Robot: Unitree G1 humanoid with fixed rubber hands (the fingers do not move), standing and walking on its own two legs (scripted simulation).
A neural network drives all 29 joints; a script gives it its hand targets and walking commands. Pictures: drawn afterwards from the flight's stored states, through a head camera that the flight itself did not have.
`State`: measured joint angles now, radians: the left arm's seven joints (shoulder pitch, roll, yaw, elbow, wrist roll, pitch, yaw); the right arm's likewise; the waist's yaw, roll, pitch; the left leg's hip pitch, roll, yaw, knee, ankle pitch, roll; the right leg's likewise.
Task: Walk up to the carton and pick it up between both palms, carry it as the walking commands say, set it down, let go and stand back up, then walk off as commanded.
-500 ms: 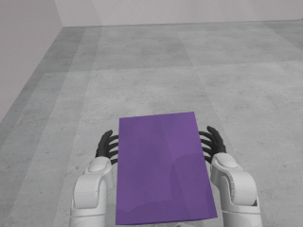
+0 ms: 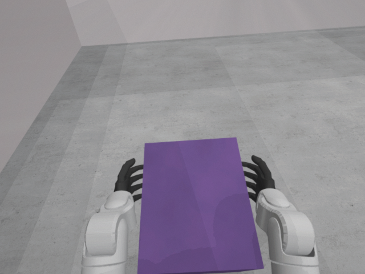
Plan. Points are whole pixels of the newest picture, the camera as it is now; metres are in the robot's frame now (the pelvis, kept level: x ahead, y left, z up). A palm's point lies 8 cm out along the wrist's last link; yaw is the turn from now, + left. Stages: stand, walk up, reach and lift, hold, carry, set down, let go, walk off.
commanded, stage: carry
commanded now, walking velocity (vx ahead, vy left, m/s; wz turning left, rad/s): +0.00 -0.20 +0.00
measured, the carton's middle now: (194, 212) +0.25 +0.00 +0.01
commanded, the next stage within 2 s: none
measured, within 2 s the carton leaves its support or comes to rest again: neither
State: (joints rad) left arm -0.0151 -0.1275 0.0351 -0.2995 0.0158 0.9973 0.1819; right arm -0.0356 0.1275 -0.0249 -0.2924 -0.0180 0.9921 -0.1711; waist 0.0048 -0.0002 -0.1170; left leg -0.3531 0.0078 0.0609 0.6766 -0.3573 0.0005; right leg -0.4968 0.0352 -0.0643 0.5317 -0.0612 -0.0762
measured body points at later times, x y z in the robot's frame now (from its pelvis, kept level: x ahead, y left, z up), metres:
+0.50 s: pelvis +0.02 -0.06 +0.00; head +0.04 -0.05 +0.45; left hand +0.27 +0.10 +0.06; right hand +0.30 -0.18 +0.08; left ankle +0.00 +0.08 -0.72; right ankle +0.08 -0.09 -0.72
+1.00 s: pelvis +0.03 -0.17 -0.01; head +0.05 -0.14 +0.44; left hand +0.26 +0.01 +0.06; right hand +0.30 -0.27 +0.08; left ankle -0.02 -0.06 -0.72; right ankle +0.05 -0.16 -0.72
